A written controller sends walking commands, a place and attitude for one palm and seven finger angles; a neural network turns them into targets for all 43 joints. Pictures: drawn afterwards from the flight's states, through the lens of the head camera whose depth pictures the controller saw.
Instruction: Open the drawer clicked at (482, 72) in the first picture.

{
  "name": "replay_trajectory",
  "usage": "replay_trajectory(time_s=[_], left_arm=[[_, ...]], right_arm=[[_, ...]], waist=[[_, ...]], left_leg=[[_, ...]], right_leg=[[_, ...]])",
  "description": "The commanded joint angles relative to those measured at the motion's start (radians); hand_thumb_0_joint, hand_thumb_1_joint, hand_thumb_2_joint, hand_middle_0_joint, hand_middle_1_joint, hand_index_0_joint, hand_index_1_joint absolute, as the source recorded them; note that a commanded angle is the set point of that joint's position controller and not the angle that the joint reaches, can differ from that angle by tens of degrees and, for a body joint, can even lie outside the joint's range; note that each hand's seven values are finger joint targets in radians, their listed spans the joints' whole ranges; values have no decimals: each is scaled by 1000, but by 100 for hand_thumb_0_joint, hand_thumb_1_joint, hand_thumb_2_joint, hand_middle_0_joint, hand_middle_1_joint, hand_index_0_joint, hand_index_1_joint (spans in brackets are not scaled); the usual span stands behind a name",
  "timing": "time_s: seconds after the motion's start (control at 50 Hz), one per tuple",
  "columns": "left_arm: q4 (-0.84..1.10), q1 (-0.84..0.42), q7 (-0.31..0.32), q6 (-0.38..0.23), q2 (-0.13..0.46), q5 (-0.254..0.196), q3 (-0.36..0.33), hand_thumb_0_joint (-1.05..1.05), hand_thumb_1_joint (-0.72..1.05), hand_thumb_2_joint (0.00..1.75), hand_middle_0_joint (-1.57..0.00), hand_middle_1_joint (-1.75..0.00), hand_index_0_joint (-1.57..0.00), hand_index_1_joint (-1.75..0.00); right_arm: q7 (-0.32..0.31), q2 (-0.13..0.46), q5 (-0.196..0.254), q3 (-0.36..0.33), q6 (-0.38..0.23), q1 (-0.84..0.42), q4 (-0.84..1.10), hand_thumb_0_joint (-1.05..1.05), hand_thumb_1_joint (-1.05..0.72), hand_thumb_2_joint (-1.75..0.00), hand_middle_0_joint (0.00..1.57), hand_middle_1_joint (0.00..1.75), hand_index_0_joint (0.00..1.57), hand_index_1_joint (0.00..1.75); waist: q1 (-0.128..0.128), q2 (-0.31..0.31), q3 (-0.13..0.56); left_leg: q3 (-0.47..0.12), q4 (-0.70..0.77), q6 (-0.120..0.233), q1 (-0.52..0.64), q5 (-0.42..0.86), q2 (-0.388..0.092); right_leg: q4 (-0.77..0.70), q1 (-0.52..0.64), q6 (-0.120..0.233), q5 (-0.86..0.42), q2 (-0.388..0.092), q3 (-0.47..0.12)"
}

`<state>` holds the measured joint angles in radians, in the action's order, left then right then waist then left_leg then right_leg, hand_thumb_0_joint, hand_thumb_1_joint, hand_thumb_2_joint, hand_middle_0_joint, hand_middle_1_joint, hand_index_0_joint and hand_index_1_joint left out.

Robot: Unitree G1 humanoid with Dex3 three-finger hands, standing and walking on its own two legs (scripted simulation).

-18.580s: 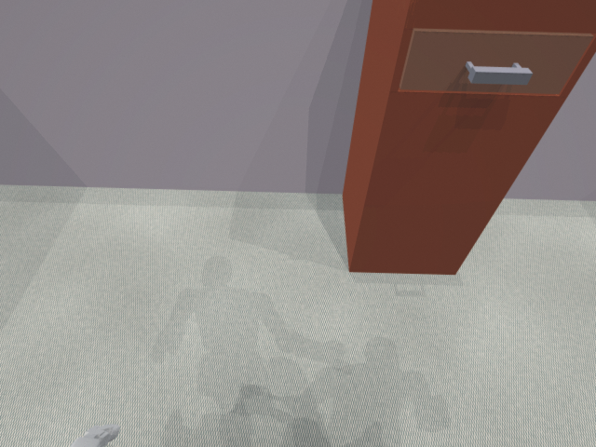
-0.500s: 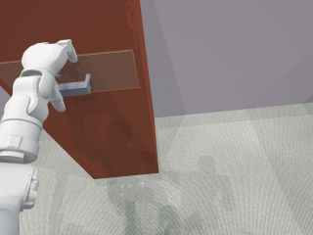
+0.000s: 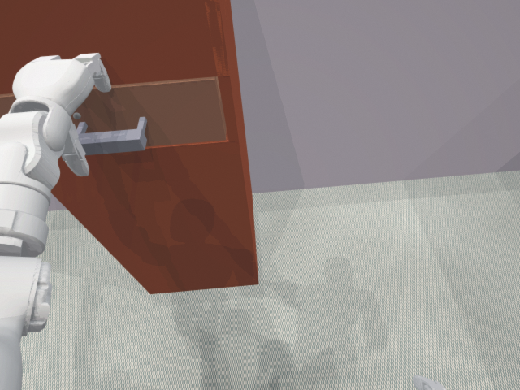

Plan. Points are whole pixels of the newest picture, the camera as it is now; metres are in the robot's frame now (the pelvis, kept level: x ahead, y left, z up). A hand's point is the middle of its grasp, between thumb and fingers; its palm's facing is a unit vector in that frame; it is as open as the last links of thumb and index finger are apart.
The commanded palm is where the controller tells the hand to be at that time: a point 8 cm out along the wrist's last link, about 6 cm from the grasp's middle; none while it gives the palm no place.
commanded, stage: move the hooked fingers above the handle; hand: left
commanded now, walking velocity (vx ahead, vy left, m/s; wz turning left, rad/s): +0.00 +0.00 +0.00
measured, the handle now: (109, 133) +0.51 +0.28 +0.10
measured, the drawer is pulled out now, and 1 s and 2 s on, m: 0.00 0.00 0.00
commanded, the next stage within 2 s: lower the fingers behind the handle in 0.54 s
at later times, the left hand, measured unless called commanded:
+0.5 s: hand (80, 122) +0.47 +0.29 +0.16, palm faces +0.03 +0.00 -1.00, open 13.5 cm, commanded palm +0.44 +0.30 +0.23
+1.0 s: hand (83, 133) +0.46 +0.29 +0.14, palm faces -0.02 +0.01 -1.00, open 13.8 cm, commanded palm +0.44 +0.29 +0.20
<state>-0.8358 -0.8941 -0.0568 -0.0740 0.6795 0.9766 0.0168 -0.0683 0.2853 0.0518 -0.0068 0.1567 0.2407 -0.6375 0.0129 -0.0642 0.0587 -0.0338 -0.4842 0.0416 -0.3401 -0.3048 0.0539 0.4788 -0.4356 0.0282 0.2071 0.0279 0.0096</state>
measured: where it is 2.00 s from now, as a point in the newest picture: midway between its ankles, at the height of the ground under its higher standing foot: outside the picture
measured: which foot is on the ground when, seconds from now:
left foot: down 0.00-1.00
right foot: down 0.00-1.00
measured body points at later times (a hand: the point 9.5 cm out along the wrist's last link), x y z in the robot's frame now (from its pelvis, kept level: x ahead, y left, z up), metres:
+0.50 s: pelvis +0.01 +0.02 +0.00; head +0.07 +0.00 +0.44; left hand +0.46 +0.29 +0.22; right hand +0.10 -0.25 -0.14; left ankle -0.05 +0.10 -0.74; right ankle +0.01 -0.10 -0.74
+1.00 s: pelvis +0.01 +0.01 +0.00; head +0.07 +0.00 +0.44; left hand +0.46 +0.29 +0.20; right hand +0.09 -0.25 -0.14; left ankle -0.05 +0.10 -0.74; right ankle +0.01 -0.10 -0.74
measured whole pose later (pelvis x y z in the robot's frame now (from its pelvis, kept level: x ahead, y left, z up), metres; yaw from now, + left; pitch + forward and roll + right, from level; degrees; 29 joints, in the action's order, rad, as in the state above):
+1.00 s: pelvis +0.01 +0.01 +0.00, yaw +0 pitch +11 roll -1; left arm -0.81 -0.84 -0.04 -0.14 0.65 0.98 0.02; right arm -0.06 0.28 0.04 -0.02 0.16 0.29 -0.65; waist 0.00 -0.05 0.07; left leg -0.03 -0.52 0.06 -0.38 -0.33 0.06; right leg 0.50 -0.46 0.01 0.23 0.02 0.01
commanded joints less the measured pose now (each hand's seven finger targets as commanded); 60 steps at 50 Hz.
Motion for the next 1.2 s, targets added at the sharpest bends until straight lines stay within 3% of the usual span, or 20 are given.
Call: replay_trajectory(time_s=[0.0, 0.02, 0.06, 0.12, 0.14, 0.18, 0.22, 0.26, 0.36, 0.46, 0.52, 0.54, 0.62, 0.7, 0.74, 0.86, 0.94, 0.98, 1.08, 1.18], left_arm=[[146, -340, -23, -2, 238, -11, -56, 0, -50, 30, -30, -120, -30, -120], [135, -341, -30, -6, 217, -17, -35, 0, -50, 30, -30, -120, -30, -120], [110, -344, -34, -15, 268, -19, -71, 0, -50, 30, -30, -120, -30, -120], [248, -449, -17, -73, 287, -19, -89, 0, -50, 30, -30, -120, -30, -120], [270, -460, -1, -92, 341, -14, -144, 0, -50, 30, -30, -120, -30, -120], [341, -487, 30, -120, 362, -14, -174, 0, -50, 30, -30, -120, -30, -120], [374, -490, 64, -128, 364, -28, -189, 0, -50, 30, -30, -120, -30, -120], [310, -449, 94, -106, 405, -28, -240, 0, -50, 30, -30, -120, -30, -120], [223, -434, 100, -28, 341, -9, -166, 0, -50, 30, -30, -120, -30, -120], [228, -447, 63, 2, 301, -9, -118, 0, -50, 30, -30, -120, -30, -120], [192, -444, 46, 3, 326, -2, -129, 0, -50, 30, -30, -120, -30, -120], [188, -450, 41, 2, 296, 1, -105, 0, -50, 30, -30, -120, -30, -120], [221, -478, 29, -20, 302, 5, -104, 0, -50, 30, -30, -120, -30, -120], [191, -416, 20, -24, 208, 0, -46, 0, -50, 30, -30, -120, -30, -120], [151, -407, 21, -25, 244, -6, -72, 0, -50, 30, -30, -120, -30, -120], [230, -425, 48, -66, 247, 3, -84, 0, -50, 30, -30, -120, -30, -120], [197, -362, 52, -60, 229, -14, -86, 0, -50, 30, -30, -120, -30, -120], [171, -349, 56, -55, 266, -9, -112, 0, -50, 30, -30, -120, -30, -120], [219, -390, 79, -79, 277, 9, -117, 0, -50, 30, -30, -120, -30, -120], [169, -343, 92, -60, 215, 10, -76, 0, -50, 30, -30, -120, -30, -120]], right_arm=[[-12, 132, 0, -44, -17, 19, 108, 0, -90, -90, 20, 30, 20, 30], [-12, 134, 3, -40, -16, 20, 107, 0, -90, -90, 20, 30, 20, 30], [-18, 142, 6, -38, -15, 26, 101, 0, -90, -90, 20, 30, 20, 30], [-19, 130, -2, -46, -23, 31, 110, 0, -90, -90, 20, 30, 20, 30], [-20, 128, -8, -52, -25, 47, 104, 0, -90, -90, 20, 30, 20, 30], [-16, 116, -17, -58, -29, 55, 105, 0, -90, -90, 20, 30, 20, 30], [-8, 114, -22, -64, -35, 61, 97, 0, -90, -90, 20, 30, 20, 30], [0, 117, -24, -64, -35, 66, 80, 0, -90, -90, 20, 30, 20, 30], [13, 129, -11, -58, -31, 47, 65, 0, -90, -90, 20, 30, 20, 30], [12, 132, -9, -56, -24, 45, 70, 0, -90, -90, 20, 30, 20, 30], [4, 133, -6, -47, -19, 36, 76, 0, -90, -90, 20, 30, 20, 30], [2, 131, -6, -47, -21, 34, 77, 0, -90, -90, 20, 30, 20, 30], [-2, 128, -7, -46, -23, 34, 86, 0, -90, -90, 20, 30, 20, 30], [4, 124, -8, -49, -23, 44, 92, 0, -90, -90, 20, 30, 20, 30], [-1, 131, -6, -45, -23, 47, 89, 0, -90, -90, 20, 30, 20, 30], [-2, 122, -17, -59, -31, 63, 88, 0, -90, -90, 20, 30, 20, 30], [4, 126, -15, -61, -25, 68, 81, 0, -90, -90, 20, 30, 20, 30], [1, 133, -13, -57, -22, 65, 78, 0, -90, -90, 20, 30, 20, 30], [-2, 129, -16, -65, -26, 75, 78, 0, -90, -90, 20, 30, 20, 30], [4, 127, -16, -68, -23, 85, 69, 0, -90, -90, 20, 30, 20, 30]], waist=[[10, 94, 354], [14, 106, 310], [14, 105, 262], [7, 27, 383], [-2, 8, 421], [-15, -58, 492], [-15, -79, 515], [-23, -54, 474], [-9, -20, 391], [-2, 9, 416], [-3, 37, 378], [2, 52, 368], [-1, 10, 382], [10, 24, 353], [9, 50, 316], [-1, -9, 431], [2, 26, 381], [0, 46, 356], [4, 8, 412], [14, 11, 382]], left_leg=[[32, 27, 10, 7, 377, -21], [29, 30, 10, -7, 351, -22], [30, 38, 9, -26, 301, -23], [21, 16, 10, 24, 361, -16], [14, 7, 8, 41, 406, -18], [5, -11, -3, 93, 521, -19], [0, -25, -14, 125, 591, -25], [-1, -21, -21, 94, 605, -29], [4, 4, -25, 52, 545, -32], [-1, 5, -22, 98, 558, -37], [-1, 22, -17, 57, 475, -31], [2, 23, -13, 59, 468, -33], [-5, 20, -17, 83, 487, -34], [-7, 9, -23, 97, 493, -38], [-2, 19, -16, 51, 404, -33], [-4, -17, -19, 99, 515, -30], [4, -22, -16, 65, 505, -31], [10, -14, -11, 17, 451, -27], [9, -32, -8, 29, 477, -25], [12, -44, -12, 28, 479, -30]], right_leg=[[-5, 335, 6, -301, -28, -16], [-10, 307, 4, -279, -27, -15], [-19, 276, 5, -232, -25, -15], [2, 300, 11, -260, -24, -28], [16, 314, 15, -284, -22, -26], [34, 314, 20, -328, -17, -22], [36, 293, 17, -334, -14, -18], [35, 293, 18, -340, -10, -9], [21, 267, 19, -301, -8, 4], [12, 266, 16, -292, -11, 1], [4, 277, 18, -258, -13, 2], [3, 270, 17, -258, -14, 3], [2, 257, 20, -247, -14, -1], [-1, 215, 20, -222, -9, 4], [-3, 215, 19, -199, -11, 2], [27, 231, 21, -256, -11, -5], [26, 221, 18, -270, -8, -2], [27, 235, 19, -268, -9, -3], [44, 238, 20, -287, -8, -11], [46, 191, 18, -272, -5, -4]])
